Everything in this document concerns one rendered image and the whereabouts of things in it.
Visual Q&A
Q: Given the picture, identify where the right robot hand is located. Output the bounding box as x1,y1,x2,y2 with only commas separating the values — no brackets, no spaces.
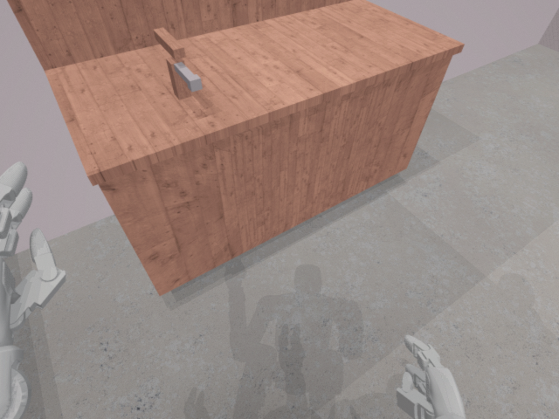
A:
397,335,466,419

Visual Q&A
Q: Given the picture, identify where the counter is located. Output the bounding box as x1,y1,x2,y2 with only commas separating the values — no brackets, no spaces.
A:
7,0,465,296

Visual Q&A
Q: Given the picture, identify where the tap lever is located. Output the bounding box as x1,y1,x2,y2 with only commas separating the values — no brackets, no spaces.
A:
174,62,203,92

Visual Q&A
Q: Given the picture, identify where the left robot hand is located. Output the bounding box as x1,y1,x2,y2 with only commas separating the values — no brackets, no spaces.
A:
0,161,66,347

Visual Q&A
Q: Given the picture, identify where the left robot forearm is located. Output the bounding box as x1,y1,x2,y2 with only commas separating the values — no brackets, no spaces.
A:
0,346,31,419

